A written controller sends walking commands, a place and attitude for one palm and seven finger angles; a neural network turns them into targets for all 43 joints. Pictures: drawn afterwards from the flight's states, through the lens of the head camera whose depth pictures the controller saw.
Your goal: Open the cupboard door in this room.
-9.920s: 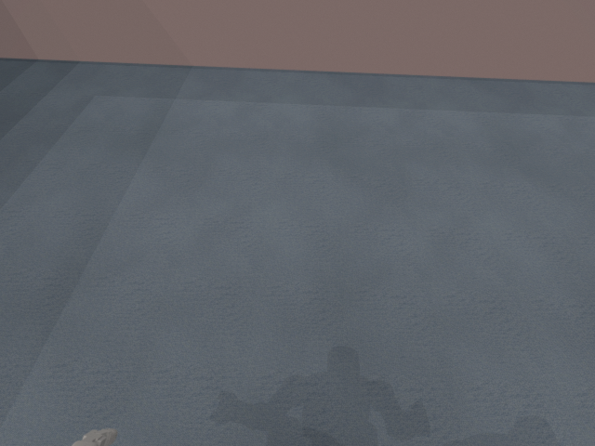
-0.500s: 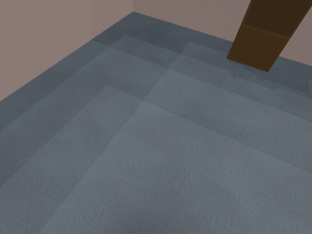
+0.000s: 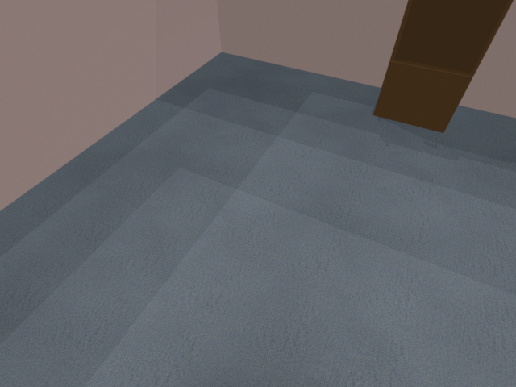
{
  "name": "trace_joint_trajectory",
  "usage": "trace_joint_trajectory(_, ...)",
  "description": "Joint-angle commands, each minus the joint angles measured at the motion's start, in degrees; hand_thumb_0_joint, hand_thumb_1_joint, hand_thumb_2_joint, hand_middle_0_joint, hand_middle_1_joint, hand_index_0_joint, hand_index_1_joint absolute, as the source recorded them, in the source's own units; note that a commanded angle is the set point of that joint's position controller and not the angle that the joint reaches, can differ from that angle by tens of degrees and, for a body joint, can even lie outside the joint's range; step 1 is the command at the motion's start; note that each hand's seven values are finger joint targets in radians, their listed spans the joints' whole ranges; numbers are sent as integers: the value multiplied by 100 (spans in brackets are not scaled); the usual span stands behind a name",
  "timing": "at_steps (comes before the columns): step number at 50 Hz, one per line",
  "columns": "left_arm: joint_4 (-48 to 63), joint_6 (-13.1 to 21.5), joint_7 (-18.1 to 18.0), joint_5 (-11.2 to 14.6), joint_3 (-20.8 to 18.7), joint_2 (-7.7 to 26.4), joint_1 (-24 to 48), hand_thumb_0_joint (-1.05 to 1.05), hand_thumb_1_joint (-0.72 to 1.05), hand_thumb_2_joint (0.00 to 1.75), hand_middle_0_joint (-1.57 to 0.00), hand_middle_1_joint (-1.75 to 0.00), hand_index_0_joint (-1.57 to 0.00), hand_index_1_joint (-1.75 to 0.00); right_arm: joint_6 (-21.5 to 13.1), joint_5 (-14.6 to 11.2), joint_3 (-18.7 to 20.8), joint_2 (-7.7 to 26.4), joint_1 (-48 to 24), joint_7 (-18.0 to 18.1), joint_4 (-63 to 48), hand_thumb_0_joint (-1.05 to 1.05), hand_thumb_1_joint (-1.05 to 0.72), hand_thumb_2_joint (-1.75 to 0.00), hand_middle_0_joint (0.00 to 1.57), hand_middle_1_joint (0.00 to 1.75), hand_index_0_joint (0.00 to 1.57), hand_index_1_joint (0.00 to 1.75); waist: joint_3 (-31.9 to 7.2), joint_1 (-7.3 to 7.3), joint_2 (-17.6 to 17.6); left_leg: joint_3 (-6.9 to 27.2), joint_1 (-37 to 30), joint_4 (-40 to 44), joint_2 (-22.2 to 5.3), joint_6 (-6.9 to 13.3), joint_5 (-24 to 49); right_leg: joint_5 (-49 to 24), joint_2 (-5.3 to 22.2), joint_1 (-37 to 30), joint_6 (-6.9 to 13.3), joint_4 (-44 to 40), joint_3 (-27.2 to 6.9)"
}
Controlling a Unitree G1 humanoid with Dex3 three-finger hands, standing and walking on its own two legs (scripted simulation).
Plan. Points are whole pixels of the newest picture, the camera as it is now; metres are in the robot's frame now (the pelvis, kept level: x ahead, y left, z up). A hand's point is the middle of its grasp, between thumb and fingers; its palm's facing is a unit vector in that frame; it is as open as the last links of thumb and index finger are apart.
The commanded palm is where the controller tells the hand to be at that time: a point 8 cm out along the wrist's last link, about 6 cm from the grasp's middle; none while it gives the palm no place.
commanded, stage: stand and wait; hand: left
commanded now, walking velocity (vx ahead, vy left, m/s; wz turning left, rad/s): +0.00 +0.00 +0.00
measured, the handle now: out of the picture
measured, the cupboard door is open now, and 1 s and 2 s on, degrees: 0 0 0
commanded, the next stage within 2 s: turn or walk to find it in 0.40 s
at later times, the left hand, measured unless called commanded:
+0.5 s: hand out of the picture -0.02 +0.16 -0.18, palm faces +0.04 -0.98 -0.18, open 7.4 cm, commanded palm none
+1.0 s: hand out of the picture +0.05 +0.23 -0.16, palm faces +0.19 -0.95 -0.26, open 7.4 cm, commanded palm none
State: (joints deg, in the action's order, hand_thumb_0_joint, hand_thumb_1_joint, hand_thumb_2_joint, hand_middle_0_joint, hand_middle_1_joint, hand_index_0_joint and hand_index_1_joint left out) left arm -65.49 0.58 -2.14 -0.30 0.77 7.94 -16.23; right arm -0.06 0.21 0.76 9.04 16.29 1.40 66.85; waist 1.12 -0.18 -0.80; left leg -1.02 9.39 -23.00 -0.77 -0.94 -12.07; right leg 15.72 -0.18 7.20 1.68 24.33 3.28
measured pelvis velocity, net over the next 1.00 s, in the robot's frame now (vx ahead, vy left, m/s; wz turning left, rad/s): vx -0.03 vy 0.01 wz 0.19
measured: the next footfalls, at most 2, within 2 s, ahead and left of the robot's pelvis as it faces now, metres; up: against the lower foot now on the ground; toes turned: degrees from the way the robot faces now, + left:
right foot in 1.12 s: +0.01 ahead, -0.13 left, +0.00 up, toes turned +14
left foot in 1.52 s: -0.07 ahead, +0.10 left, +0.00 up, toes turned +30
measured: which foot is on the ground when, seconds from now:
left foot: down 0.00-1.00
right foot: down 0.00-0.74, up 0.76-1.00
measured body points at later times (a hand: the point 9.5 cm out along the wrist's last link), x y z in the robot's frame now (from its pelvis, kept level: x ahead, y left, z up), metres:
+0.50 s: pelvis -0.01 -0.01 +0.00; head +0.00 -0.01 +0.45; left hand -0.02 +0.21 -0.16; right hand -0.02 -0.22 -0.17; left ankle +0.00 +0.13 -0.74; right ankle -0.03 -0.09 -0.74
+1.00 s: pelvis -0.03 +0.01 +0.00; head +0.02 +0.02 +0.44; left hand +0.04 +0.28 -0.14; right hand +0.05 -0.23 -0.16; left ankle +0.00 +0.13 -0.74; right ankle -0.04 -0.14 -0.70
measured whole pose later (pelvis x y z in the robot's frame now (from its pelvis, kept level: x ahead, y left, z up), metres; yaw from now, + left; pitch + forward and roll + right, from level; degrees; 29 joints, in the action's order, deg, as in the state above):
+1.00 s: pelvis -0.03 +0.01 +0.00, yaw +11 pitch +2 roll -1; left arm -54.9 -1.7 -1.7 -0.7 -3.0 12.6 -5.7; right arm 1.1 1.5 3.1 10.7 13.5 0.5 57.3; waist 3.6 -2.1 -1.4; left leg 7.0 19.0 -26.1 2.5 0.9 -8.7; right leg 28.1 1.1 20.9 -2.5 49.5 0.4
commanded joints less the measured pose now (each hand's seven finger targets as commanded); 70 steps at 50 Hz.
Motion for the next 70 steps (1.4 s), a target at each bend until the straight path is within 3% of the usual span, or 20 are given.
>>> trace_joint_trajectory(1, 151, 73, -25, 23, -128, 623, -328, 0, 90, 90, -20, -30, -20, -30, -66, 20, 25, 439, 264, 67, -136, 0, -90, -90, 20, 30, 20, 30, 325, -5, 165, 303, -62, 264, -480, 107, 832, -973, 766, 356, -10, -701, -688)
trace_joint_trajectory(24, 206, 32, -35, 11, -208, 564, -442, 0, 90, 90, -20, -30, -20, -30, -44, 38, 46, 383, 352, 67, -218, 0, -90, -90, 20, 30, 20, 30, 488, 31, 113, 351, 350, 54, -442, 119, 642, -391, 761, 450, 11, -595, -576)
trace_joint_trajectory(31, 552, -57, -36, -45, -418, 938, -112, 0, 90, 90, -20, -30, -20, -30, 84, 69, 186, 439, 204, 10, -541, 0, -90, -90, 20, 30, 20, 30, 334, 22, 675, 95, 839, -1162, -236, 42, 50, -256, 1556, 630, 423, -633, -822)
trace_joint_trajectory(34, 732, -84, -32, -77, -482, 989, 171, 0, 90, 90, -20, -30, -20, -30, 108, 67, 243, 473, 213, -24, -673, 0, -90, -90, 20, 30, 20, 30, 327, -55, 609, 88, 740, -1292, -348, 41, -132, -495, 1674, 903, 488, -285, -563)
trace_joint_trajectory(36, 850, -134, -11, -67, -498, 929, 291, 0, 90, 90, -20, -30, -20, -30, 71, 87, 267, 621, 310, -56, -739, 0, -90, -90, 20, 30, 20, 30, 289, -107, -259, 911, 734, -443, -671, 275, 783, -162, 1075, 1010, 82, 643, 66)
trace_joint_trajectory(37, 917, -157, -8, -29, -478, 779, 290, 0, 90, 90, -20, -30, -20, -30, 49, 128, 303, 904, 336, -45, -792, 0, -90, -90, 20, 30, 20, 30, 317, -125, -1067, 2047, 845, 275, -1188, 639, 996, 477, 477, 1173, -239, 1527, 430)
trace_joint_trajectory(38, 1004, -171, -14, -39, -448, 698, 372, 0, 90, 90, -20, -30, -20, -30, 23, 138, 356, 1102, 428, -5, -815, 0, -90, -90, 20, 30, 20, 30, 178, -183, -1473, 2891, 595, 792, -1625, 1068, 1307, 1428, 184, 1529, -310, 2577, 264)
trace_joint_trajectory(39, 1071, -173, -11, -56, -444, 740, 467, 0, 90, 90, -20, -30, -20, -30, -2, 120, 373, 1142, 481, 33, -848, 0, -90, -90, 20, 30, 20, 30, 46, -192, -1229, 3086, 400, 815, -1748, 1322, 1380, 1724, 295, 1798, -277, 3237, -125)
trace_joint_trajectory(44, 1233, -133, 63, -49, -443, 730, 713, 0, 90, 90, -20, -30, -20, -30, 6, 144, 427, 1262, 104, 43, -1107, 0, -90, -90, 20, 30, 20, 30, -401, -126, -530, 2387, -59, 437, -1285, 1239, 1685, 1303, 276, 1969, -406, 3184, -347)
trace_joint_trajectory(49, 1458, -152, 60, -13, -445, 770, 814, 0, 90, 90, -20, -30, -20, -30, 88, 159, 521, 1415, 86, -16, -1270, 0, -90, -90, 20, 30, 20, 30, -548, -194, -735, 2499, -178, 320, -1096, 1157, 1926, 1219, 82, 1553, -459, 2142, -314)
trace_joint_trajectory(53, 1393, -147, 47, 9, -495, 949, 227, 0, 90, 90, -20, -30, -20, -30, 175, 135, 583, 1440, -304, -91, -1533, 0, -90, -90, 20, 30, 20, 30, -525, 92, -853, 2327, 779, 175, -651, 744, 819, 194, -10, 203, -434, 399, -136)
trace_joint_trajectory(54, 1363, -106, 32, -20, -531, 1133, 35, 0, 90, 90, -20, -30, -20, -30, 186, 103, 577, 1322, -372, -115, -1587, 0, -90, -90, 20, 30, 20, 30, -493, 181, -577, 2117, 1305, -124, -394, 509, 393, -162, 198, -423, -384, -324, -275)
trace_joint_trajectory(55, 1397, -64, 2, -98, -621, 1554, -58, 0, 90, 90, -20, -30, -20, -30, 191, 61, 539, 1018, -368, -148, -1692, 0, -90, -90, 20, 30, 20, 30, -437, 240, 548, 1415, 2293, -1123, 142, 156, -595, 491, 1313, -950, -53, -865, -1350)
trace_joint_trajectory(56, 1571, -80, -2, -144, -681, 1933, 226, 0, 90, 90, -20, -30, -20, -30, 188, 91, 511, 844, -533, -146, -1877, 0, -90, -90, 20, 30, 20, 30, -72, 255, 1685, 557, 2791, -2444, 588, -109, -1778, 493, 2570, -369, 538, -1229, -2538)
trace_joint_trajectory(57, 1690, -57, -17, -96, -678, 1796, 402, 0, 90, 90, -20, -30, -20, -30, 266, 159, 579, 1152, -690, -147, -1858, 0, -90, -90, 20, 30, 20, 30, 143, 247, 1538, 779, 2530, -3455, 258, -56, -1861, 466, 2696, 610, 722, -1330, -2550)
trace_joint_trajectory(59, 1768, -58, -6, -97, -590, 1465, 980, 0, 90, 90, -20, -30, -20, -30, 334, 143, 585, 1051, -509, -201, -1673, 0, -90, -90, 20, 30, 20, 30, 496, -161, 829, 667, 2318, -4407, 99, -62, -1414, -127, 2106, 1153, 640, -1067, -1685)
trace_joint_trajectory(60, 1796, -26, 17, -108, -532, 1357, 1126, 0, 90, 90, -20, -30, -20, -30, 338, 139, 547, 971, -345, -228, -1559, 0, -90, -90, 20, 30, 20, 30, 505, -277, 852, 512, 2272, -4538, 60, -122, -1102, -811, 1778, 998, 522, -813, -1037)
trace_joint_trajectory(61, 1793, 6, 28, -110, -506, 1292, 1013, 0, 90, 90, -20, -30, -20, -30, 324, 126, 516, 947, -262, -237, -1527, 0, -90, -90, 20, 30, 20, 30, 342, -256, 996, 378, 2263, -4530, 73, -182, -960, -1522, 1627, 711, 472, -616, -717)
trace_joint_trajectory(64, 1568, 33, 19, -114, -503, 1314, 335, 0, 90, 90, -20, -30, -20, -30, 296, 83, 454, 940, -647, -223, -1594, 0, -90, -90, 20, 30, 20, 30, 106, 40, 1071, 190, 2266, -4052, 29, -284, -1087, -2967, 1703, -34, 542, -304, -535)
trace_joint_trajectory(70, 1293, -16, 4, -165, -586, 1668, -350, 0, 90, 90, -20, -30, -20, -30, 224, 29, 296, 841, -1259, -204, -1703, 0, -90, -90, 20, 30, 20, 30, -262, 378, 1327, -194, 1765, -2265, 38, -237, -1531, -4287, 1871, -899, 650, 179, -414)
